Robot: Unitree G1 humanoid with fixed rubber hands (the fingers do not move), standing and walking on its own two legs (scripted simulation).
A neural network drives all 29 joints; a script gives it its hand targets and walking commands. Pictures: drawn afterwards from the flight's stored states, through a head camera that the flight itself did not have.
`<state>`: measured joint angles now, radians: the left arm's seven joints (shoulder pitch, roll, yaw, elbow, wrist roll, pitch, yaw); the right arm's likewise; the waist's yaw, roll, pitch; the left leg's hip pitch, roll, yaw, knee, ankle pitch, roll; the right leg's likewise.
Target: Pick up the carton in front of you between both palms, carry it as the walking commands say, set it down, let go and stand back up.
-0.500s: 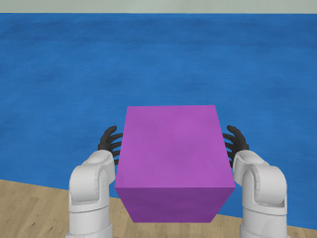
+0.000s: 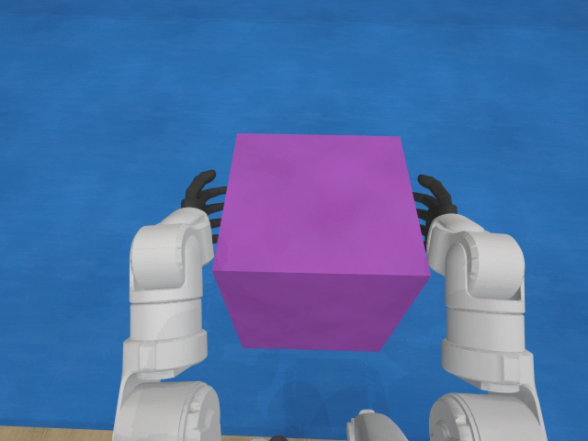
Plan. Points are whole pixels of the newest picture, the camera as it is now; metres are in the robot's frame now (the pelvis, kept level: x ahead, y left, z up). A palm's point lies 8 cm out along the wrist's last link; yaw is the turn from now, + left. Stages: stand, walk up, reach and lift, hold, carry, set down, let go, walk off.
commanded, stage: carry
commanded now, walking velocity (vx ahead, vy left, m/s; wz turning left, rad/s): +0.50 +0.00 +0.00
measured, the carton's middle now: (314, 251) +0.38 -0.01 +0.00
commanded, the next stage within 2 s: none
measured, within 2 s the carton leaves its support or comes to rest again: neither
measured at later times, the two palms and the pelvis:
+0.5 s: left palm (239, 98) +0.71 +0.11 +0.00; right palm (392, 89) +0.73 -0.18 +0.00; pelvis +0.36 -0.06 -0.09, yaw +2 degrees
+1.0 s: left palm out of the picture +1.05 +0.09 +0.02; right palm out of the picture +1.03 -0.21 +0.02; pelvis +0.69 -0.04 -0.07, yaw -1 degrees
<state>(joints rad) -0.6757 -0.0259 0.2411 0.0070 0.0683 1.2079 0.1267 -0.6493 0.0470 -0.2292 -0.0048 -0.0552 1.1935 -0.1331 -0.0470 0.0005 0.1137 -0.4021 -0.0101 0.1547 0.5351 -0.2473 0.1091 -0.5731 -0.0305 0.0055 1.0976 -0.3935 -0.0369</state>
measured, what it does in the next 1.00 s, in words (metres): goes down: right foot 0.08 m lower, then left foot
